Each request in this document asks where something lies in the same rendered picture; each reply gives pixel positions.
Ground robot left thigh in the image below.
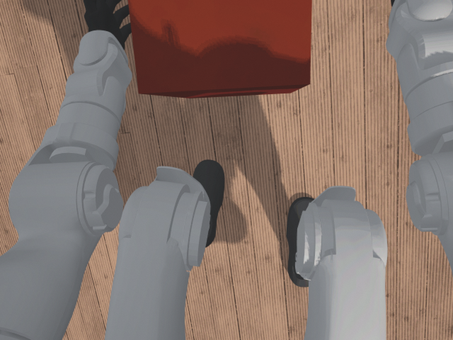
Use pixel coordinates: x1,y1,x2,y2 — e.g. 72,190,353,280
105,181,210,340

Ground robot left forearm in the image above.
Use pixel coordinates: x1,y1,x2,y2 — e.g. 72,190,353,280
8,30,132,226

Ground robot right upper arm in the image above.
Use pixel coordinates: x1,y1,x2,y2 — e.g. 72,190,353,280
406,152,453,276

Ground left robot hand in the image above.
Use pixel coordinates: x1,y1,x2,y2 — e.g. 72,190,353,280
84,0,132,50

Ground robot right forearm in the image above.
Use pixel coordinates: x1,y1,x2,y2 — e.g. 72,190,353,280
386,0,453,157

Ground robot right foot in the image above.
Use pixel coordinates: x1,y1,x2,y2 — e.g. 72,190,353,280
286,197,314,288

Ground carton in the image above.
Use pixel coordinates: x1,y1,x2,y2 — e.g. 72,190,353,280
128,0,312,98

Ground robot left upper arm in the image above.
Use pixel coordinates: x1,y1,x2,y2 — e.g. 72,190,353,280
0,161,123,340

